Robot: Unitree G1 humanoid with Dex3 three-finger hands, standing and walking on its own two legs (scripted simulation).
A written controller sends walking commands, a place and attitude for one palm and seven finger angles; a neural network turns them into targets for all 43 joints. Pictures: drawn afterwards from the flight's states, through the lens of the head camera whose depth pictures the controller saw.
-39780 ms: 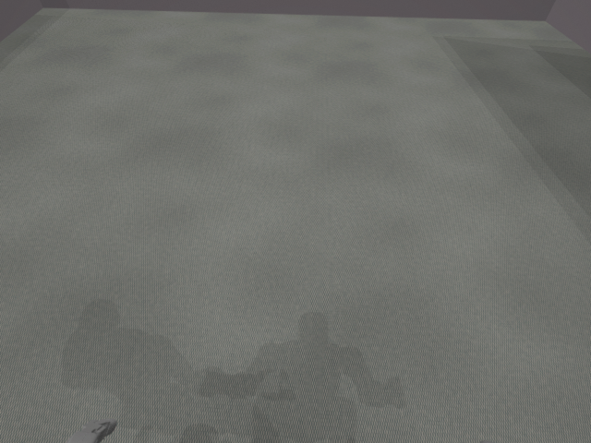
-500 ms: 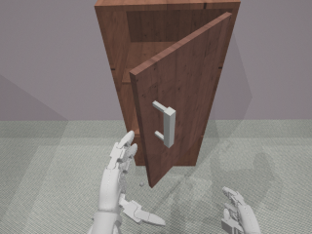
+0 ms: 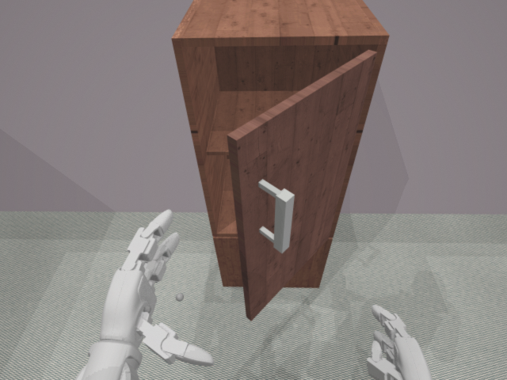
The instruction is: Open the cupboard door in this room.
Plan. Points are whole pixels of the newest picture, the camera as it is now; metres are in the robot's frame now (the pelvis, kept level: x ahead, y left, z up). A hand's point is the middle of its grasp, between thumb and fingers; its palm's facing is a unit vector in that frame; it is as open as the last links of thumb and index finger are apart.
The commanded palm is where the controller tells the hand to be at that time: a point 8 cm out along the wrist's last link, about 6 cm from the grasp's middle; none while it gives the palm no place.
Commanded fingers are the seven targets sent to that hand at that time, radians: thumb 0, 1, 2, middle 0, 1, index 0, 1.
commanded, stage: draw the hand back to the body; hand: left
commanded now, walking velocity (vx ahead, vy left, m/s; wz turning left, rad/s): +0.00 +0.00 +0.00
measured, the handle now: (273, 217) +0.36 +0.00 +0.08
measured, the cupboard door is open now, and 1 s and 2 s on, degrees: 48 48 48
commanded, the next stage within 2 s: step back with the hand held close in 1.12 s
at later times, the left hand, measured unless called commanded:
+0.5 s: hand (69, 271) +0.20 +0.24 +0.16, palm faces +0.29 -0.90 -0.34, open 12.0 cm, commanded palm +0.16 +0.28 +0.18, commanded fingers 0.00 0.51 0.74 -0.19 -0.30 -0.19 -0.30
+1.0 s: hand (24, 258) +0.20 +0.28 +0.18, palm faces +0.45 -0.81 -0.37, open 7.6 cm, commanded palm +0.15 +0.31 +0.21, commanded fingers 0.00 0.90 0.90 -0.20 -0.30 -0.20 -0.30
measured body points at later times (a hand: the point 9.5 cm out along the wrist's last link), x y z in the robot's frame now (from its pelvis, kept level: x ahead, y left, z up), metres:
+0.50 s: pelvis +0.01 +0.03 +0.03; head -0.01 +0.02 +0.48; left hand +0.18 +0.28 +0.18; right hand +0.19 -0.18 -0.04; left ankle -0.01 +0.11 -0.70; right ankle +0.02 -0.09 -0.70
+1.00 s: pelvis +0.01 +0.02 +0.04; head -0.01 +0.00 +0.49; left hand +0.17 +0.32 +0.20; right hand +0.20 -0.20 -0.04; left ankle -0.01 +0.11 -0.70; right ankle +0.02 -0.09 -0.70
